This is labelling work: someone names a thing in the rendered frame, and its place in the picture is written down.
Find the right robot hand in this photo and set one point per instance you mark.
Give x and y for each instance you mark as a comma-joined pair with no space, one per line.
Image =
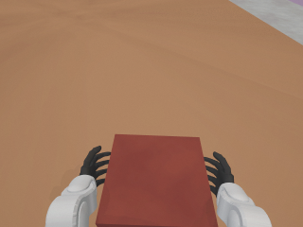
223,172

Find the left robot hand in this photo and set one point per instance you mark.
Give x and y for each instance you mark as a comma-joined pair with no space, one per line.
90,164

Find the carton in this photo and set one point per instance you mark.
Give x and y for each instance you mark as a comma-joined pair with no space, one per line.
156,181

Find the right robot forearm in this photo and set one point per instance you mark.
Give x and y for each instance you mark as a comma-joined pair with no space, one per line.
236,209

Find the left robot forearm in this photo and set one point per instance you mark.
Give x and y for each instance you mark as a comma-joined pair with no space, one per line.
75,204

